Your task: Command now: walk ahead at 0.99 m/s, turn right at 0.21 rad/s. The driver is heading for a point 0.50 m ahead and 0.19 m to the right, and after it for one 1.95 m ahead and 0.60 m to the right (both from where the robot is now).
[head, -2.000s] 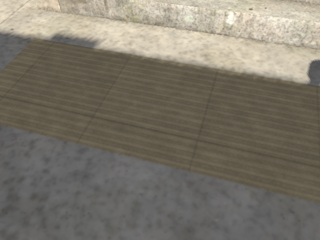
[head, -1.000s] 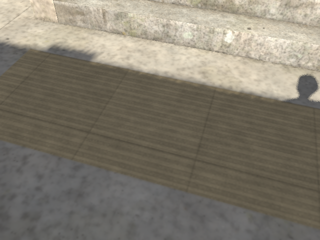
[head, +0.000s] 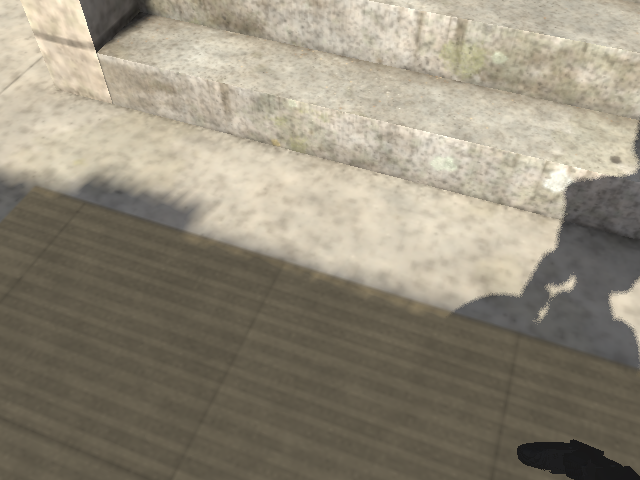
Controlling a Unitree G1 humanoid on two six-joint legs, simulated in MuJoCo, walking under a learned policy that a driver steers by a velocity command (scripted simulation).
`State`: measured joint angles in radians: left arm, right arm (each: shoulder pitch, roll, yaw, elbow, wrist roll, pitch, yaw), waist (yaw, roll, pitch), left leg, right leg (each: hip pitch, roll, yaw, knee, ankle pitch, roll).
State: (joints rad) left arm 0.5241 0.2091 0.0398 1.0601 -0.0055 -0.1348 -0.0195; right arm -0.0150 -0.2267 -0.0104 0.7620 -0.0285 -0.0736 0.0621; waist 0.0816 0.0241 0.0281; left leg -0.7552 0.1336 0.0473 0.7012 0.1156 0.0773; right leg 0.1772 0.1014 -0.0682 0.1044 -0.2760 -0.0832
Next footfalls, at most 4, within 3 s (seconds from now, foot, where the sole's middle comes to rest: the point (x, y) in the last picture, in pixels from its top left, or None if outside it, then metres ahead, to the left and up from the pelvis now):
0.12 left None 0.34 0.12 -0.77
0.58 right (416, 379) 0.71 -0.13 -0.77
1.00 left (457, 239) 1.13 -0.24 -0.77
1.30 right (590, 260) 1.09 -0.59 -0.77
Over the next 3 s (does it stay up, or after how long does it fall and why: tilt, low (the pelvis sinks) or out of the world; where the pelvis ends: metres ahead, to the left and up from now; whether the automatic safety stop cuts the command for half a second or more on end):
stays up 1.54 -1.04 0.41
